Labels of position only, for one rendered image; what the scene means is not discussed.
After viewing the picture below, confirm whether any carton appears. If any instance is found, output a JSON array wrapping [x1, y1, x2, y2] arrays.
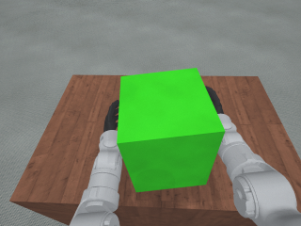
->
[[117, 68, 226, 193]]

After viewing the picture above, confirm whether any robot left forearm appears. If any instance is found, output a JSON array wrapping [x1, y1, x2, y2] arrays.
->
[[69, 130, 122, 226]]

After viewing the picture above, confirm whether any robot left upper arm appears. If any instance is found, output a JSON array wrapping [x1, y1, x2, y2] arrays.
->
[[70, 211, 120, 226]]

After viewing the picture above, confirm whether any pedestal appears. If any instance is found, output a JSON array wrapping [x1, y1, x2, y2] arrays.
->
[[9, 74, 301, 226]]

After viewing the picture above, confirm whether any robot right upper arm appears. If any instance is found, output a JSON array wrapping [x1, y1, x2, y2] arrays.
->
[[232, 170, 301, 226]]

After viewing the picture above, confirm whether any robot right hand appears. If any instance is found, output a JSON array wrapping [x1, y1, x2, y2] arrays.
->
[[205, 86, 224, 114]]

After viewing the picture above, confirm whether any robot right forearm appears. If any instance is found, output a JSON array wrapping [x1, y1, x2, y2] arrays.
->
[[217, 113, 297, 207]]

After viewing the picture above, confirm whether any robot left hand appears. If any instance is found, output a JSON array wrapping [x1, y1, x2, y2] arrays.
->
[[103, 100, 119, 132]]

